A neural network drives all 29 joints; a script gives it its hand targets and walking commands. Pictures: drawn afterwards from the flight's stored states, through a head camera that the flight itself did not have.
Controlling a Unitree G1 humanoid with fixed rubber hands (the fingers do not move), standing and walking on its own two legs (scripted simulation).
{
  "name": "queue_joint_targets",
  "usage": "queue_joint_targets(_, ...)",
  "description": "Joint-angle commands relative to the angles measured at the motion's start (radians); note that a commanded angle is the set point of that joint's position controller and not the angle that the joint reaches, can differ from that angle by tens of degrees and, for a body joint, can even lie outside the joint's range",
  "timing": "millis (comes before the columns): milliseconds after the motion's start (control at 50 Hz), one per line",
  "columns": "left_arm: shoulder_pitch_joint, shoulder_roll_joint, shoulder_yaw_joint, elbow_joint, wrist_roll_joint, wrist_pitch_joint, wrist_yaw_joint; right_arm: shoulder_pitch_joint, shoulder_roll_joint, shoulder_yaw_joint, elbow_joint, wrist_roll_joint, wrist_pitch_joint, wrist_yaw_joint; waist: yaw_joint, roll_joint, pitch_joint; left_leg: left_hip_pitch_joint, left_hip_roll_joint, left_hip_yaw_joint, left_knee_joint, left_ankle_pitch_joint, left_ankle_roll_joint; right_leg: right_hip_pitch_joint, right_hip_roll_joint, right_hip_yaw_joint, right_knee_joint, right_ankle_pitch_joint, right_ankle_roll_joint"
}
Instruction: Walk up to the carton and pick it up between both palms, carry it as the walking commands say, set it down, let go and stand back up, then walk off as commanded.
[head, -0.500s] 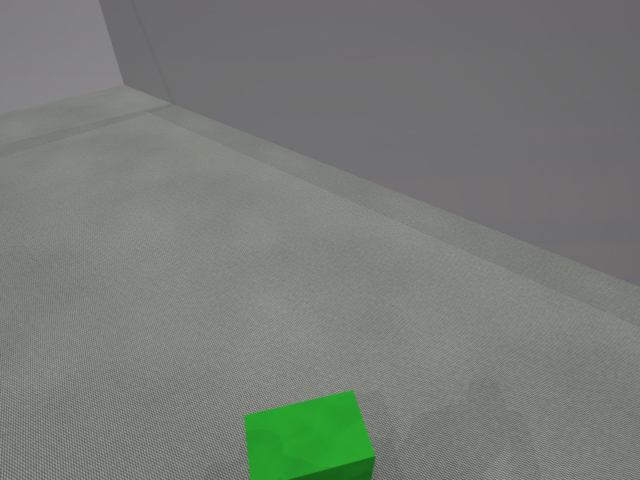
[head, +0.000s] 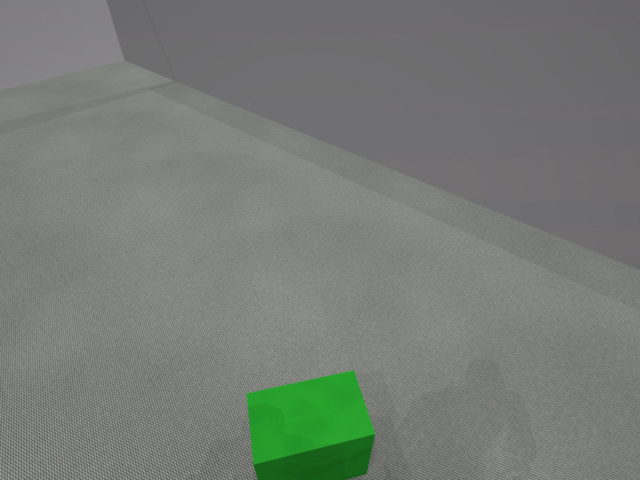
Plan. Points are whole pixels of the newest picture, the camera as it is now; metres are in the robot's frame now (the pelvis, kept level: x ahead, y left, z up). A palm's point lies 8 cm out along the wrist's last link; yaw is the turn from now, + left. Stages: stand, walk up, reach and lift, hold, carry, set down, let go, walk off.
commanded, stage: stand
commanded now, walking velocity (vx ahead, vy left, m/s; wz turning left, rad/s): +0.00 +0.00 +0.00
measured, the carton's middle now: (309, 435) +0.46 +0.04 -0.64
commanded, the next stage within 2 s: walk off in 0.52 s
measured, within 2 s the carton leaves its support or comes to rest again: neither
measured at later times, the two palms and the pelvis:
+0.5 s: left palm out of the picture +0.06 +0.29 -0.11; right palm out of the picture +0.07 -0.30 -0.11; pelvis +0.01 +0.00 +0.00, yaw +1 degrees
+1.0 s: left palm out of the picture +0.04 +0.28 -0.15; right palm out of the picture +0.10 -0.25 -0.13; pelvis +0.05 +0.02 -0.01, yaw +7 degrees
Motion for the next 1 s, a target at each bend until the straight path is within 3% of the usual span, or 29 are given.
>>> queue_joint_targets(0,-0.046,0.22,0.046,-0.045,0.003,-0.016,0.011,-0.086,-0.245,-0.046,-0.059,0.004,-0.019,-0.012,-0.002,0.057,0.128,-0.04,0.108,-0.164,-0.146,-0.162,0.027,-0.106,-0.087,0.128,-0.128,-0.056,-0.05)
queue_joint_targets(20,-0.063,0.219,0.048,-0.046,-0.003,-0.017,0.012,-0.092,-0.211,-0.037,-0.056,0.01,-0.018,-0.008,-0.002,0.026,0.14,-0.054,0.122,-0.187,-0.155,-0.162,0.032,-0.111,-0.093,0.13,-0.13,-0.087,-0.053)
queue_joint_targets(40,-0.05,0.199,0.04,-0.039,0.001,-0.014,0.008,-0.082,-0.226,-0.043,-0.058,0.011,-0.015,-0.007,-0.001,0.067,0.115,-0.042,0.118,-0.174,-0.157,-0.184,0.025,-0.097,-0.09,0.117,-0.129,-0.077,-0.049)
queue_joint_targets(60,-0.046,0.209,0.045,-0.04,-0.004,-0.016,0.009,-0.054,-0.212,-0.036,-0.033,0.007,-0.015,-0.014,0.007,0.019,0.155,-0.069,0.112,-0.167,-0.155,-0.169,0.026,-0.089,-0.093,0.124,-0.13,-0.083,-0.047)
queue_joint_targets(120,-0.065,0.194,0.031,-0.025,-0.003,-0.014,0.008,-0.113,-0.213,-0.033,-0.046,0.012,-0.022,-0.011,0.006,0.015,0.13,-0.039,0.121,-0.193,-0.155,-0.17,0.034,-0.097,-0.093,0.116,-0.128,-0.069,-0.052)
queue_joint_targets(140,-0.076,0.208,0.043,-0.026,0.003,-0.014,0.006,-0.095,-0.237,-0.04,-0.036,0.007,-0.018,-0.014,0.006,-0.018,0.097,-0.028,0.116,-0.18,-0.143,-0.168,0.032,-0.093,-0.097,0.127,-0.151,-0.09,-0.05)
queue_joint_targets(220,-0.099,0.205,0.033,-0.017,0.0,-0.016,0.009,-0.114,-0.246,-0.042,-0.035,0.016,-0.019,-0.01,-0.011,0.048,0.09,0.005,0.104,-0.152,-0.126,-0.073,0.021,-0.08,-0.111,0.126,-0.149,-0.004,-0.05)
queue_joint_targets(280,-0.116,0.231,0.041,-0.012,-0.007,-0.018,0.013,-0.104,-0.222,-0.031,-0.025,0.014,-0.01,-0.01,-0.006,-0.031,0.101,-0.006,0.121,-0.171,-0.151,-0.051,0.023,-0.064,-0.108,0.107,-0.145,-0.027,-0.046)
queue_joint_targets(300,-0.104,0.202,0.031,0.004,-0.004,-0.014,0.011,-0.125,-0.248,-0.043,-0.026,0.013,-0.013,-0.014,0.005,0.01,0.118,0.0,0.105,-0.159,-0.128,-0.059,0.024,-0.074,-0.105,0.116,-0.158,-0.022,-0.046)
queue_joint_targets(340,-0.105,0.196,0.026,0.001,0.0,-0.016,0.016,-0.092,-0.233,-0.035,-0.015,0.013,-0.012,-0.014,-0.013,-0.022,0.126,0.007,0.105,-0.157,-0.131,-0.054,0.019,-0.094,-0.111,0.123,-0.17,-0.036,-0.049)
queue_joint_targets(400,-0.136,0.231,0.039,0.0,0.0,-0.015,0.013,-0.112,-0.222,-0.032,-0.018,0.016,-0.012,-0.008,-0.025,0.024,0.111,0.0,0.102,-0.151,-0.141,-0.074,0.015,-0.091,-0.104,0.117,-0.17,-0.055,-0.042)
queue_joint_targets(420,-0.129,0.225,0.036,0.003,-0.006,-0.009,0.012,-0.127,-0.242,-0.032,-0.017,0.013,-0.012,-0.01,-0.011,0.045,0.119,-0.015,0.114,-0.158,-0.151,-0.113,0.019,-0.081,-0.102,0.107,-0.171,-0.069,-0.043)
queue_joint_targets(500,-0.137,0.232,0.036,0.016,-0.002,-0.015,0.01,-0.138,-0.246,-0.032,-0.007,0.014,-0.012,-0.009,-0.01,0.013,0.098,-0.007,0.116,-0.16,-0.145,-0.051,0.021,-0.056,-0.113,0.117,-0.168,-0.033,-0.047)
queue_joint_targets(520,-0.147,0.227,0.036,0.011,0.004,-0.013,0.01,-0.135,-0.223,-0.028,-0.016,0.014,-0.016,-0.007,-0.013,-0.031,0.084,0.01,0.114,-0.157,-0.132,-0.048,0.019,-0.055,-0.113,0.116,-0.173,-0.033,-0.047)
queue_joint_targets(620,-0.153,0.195,0.023,0.012,-0.006,-0.014,0.014,-0.151,-0.229,-0.027,0.001,0.013,-0.016,-0.009,-0.007,0.03,0.104,-0.002,0.115,-0.16,-0.143,-0.024,0.025,-0.042,-0.13,0.12,-0.172,0.036,-0.053)
queue_joint_targets(640,-0.158,0.218,0.027,0.021,0.001,-0.013,0.011,-0.151,-0.248,-0.033,0.001,0.019,-0.017,-0.006,-0.01,-0.002,0.09,0.004,0.116,-0.163,-0.149,-0.025,0.02,-0.034,-0.119,0.112,-0.169,0.029,-0.044)
queue_joint_targets(660,-0.161,0.211,0.03,0.011,-0.003,-0.012,0.009,-0.162,-0.247,-0.03,-0.003,0.014,-0.016,-0.01,-0.014,0.03,0.044,0.032,0.115,-0.149,-0.138,-0.009,0.017,-0.015,-0.118,0.104,-0.168,0.052,-0.044)
queue_joint_targets(680,-0.181,0.216,0.035,0.015,-0.009,-0.012,0.013,-0.172,-0.244,-0.033,0.001,0.013,-0.017,-0.013,0.002,-0.021,0.03,0.029,0.123,-0.167,-0.142,0.001,0.021,0.006,-0.117,0.099,-0.158,0.064,-0.04)
queue_joint_targets(700,-0.127,0.083,-0.004,0.045,-0.002,0.007,0.009,-0.1,-0.136,-0.01,0.031,0.023,0.004,-0.004,-0.011,0.008,0.003,0.022,0.115,-0.159,-0.167,-0.048,0.009,0.027,-0.114,0.083,-0.173,-0.033,-0.032)
queue_joint_targets(740,-0.11,0.087,-0.008,0.044,-0.001,0.038,0.021,-0.065,-0.105,0.005,0.04,0.016,0.038,-0.011,-0.012,0.046,0.084,-0.083,0.092,-0.181,-0.169,-0.308,-0.007,0.001,-0.086,0.042,-0.148,-0.228,-0.011)
queue_joint_targets(780,-0.108,0.157,0.018,0.038,0.011,0.048,0.022,-0.034,-0.094,0.001,0.04,0.003,0.053,-0.005,0.003,-0.007,0.153,-0.195,0.061,-0.174,-0.126,-0.524,0.008,-0.058,-0.101,0.071,-0.16,-0.51,-0.031)
queue_joint_targets(800,-0.12,0.161,0.02,0.035,0.015,0.045,0.025,-0.106,-0.124,-0.005,0.003,0.003,0.053,0.001,0.012,0.005,0.202,-0.284,0.054,-0.175,-0.083,-0.515,0.017,-0.045,-0.136,0.115,-0.169,-0.548,-0.049)
queue_joint_targets(840,-0.001,0.172,0.037,0.059,-0.002,0.042,0.03,-0.165,-0.088,-0.003,-0.053,-0.004,0.027,0.012,0.065,-0.165,0.176,-0.419,0.025,-0.095,0.113,-0.405,-0.004,0.102,-0.237,0.231,-0.244,-0.598,-0.094)
queue_joint_targets(860,0.046,0.206,0.052,0.066,0.013,0.025,0.041,-0.203,-0.11,-0.02,-0.067,-0.01,0.023,0.015,0.104,-0.245,0.166,-0.52,0.002,-0.006,0.294,-0.272,-0.03,0.184,-0.353,0.348,-0.316,-0.576,-0.137)
queue_joint_targets(880,0.037,0.247,0.066,0.066,0.016,0.027,0.049,-0.17,-0.128,-0.027,-0.064,-0.023,0.015,0.009,0.087,-0.213,0.154,-0.529,0.059,-0.005,0.427,-0.267,-0.039,0.194,-0.406,0.361,-0.324,-0.535,-0.168)
queue_joint_targets(920,0.01,0.153,0.052,0.057,0.009,0.0,0.054,-0.169,-0.128,-0.043,-0.074,-0.023,0.007,0.023,0.069,-0.069,0.143,-0.54,0.098,-0.007,0.501,-0.231,-0.045,0.204,-0.41,0.303,-0.302,-0.379,-0.175)
queue_joint_targets(940,-0.031,0.172,0.057,0.028,0.007,-0.005,0.045,-0.176,-0.109,-0.039,-0.095,-0.009,0.004,0.026,0.053,-0.078,0.127,-0.504,0.118,-0.009,0.51,-0.244,-0.052,0.13,-0.4,0.265,-0.31,-0.42,-0.169)
queue_joint_targets(960,-0.056,0.139,0.05,0.023,0.009,-0.008,0.043,-0.148,-0.087,-0.039,-0.094,-0.009,0.003,0.037,0.034,-0.038,0.163,-0.487,0.122,-0.001,0.518,-0.226,-0.063,0.093,-0.393,0.227,-0.317,-0.429,-0.154)
queue_joint_targets(980,-0.112,0.151,0.058,0.008,0.005,-0.02,0.038,-0.101,-0.026,-0.024,-0.1,0.003,0.002,0.049,-0.022,-0.119,0.195,-0.413,0.18,-0.05,0.459,-0.235,-0.045,-0.016,-0.416,0.194,-0.289,-0.439,-0.132)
